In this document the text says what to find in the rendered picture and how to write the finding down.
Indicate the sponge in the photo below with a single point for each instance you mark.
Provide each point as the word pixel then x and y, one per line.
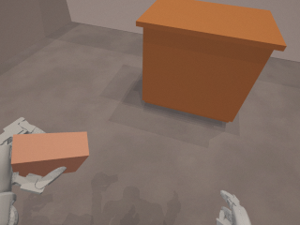
pixel 42 153

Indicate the left robot forearm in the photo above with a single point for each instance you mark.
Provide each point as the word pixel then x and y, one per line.
pixel 8 213

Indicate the table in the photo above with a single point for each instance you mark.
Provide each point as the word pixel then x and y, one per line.
pixel 203 58

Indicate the robot right hand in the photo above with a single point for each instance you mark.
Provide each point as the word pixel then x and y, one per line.
pixel 238 215

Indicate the robot left hand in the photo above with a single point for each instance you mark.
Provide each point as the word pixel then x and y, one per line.
pixel 32 183

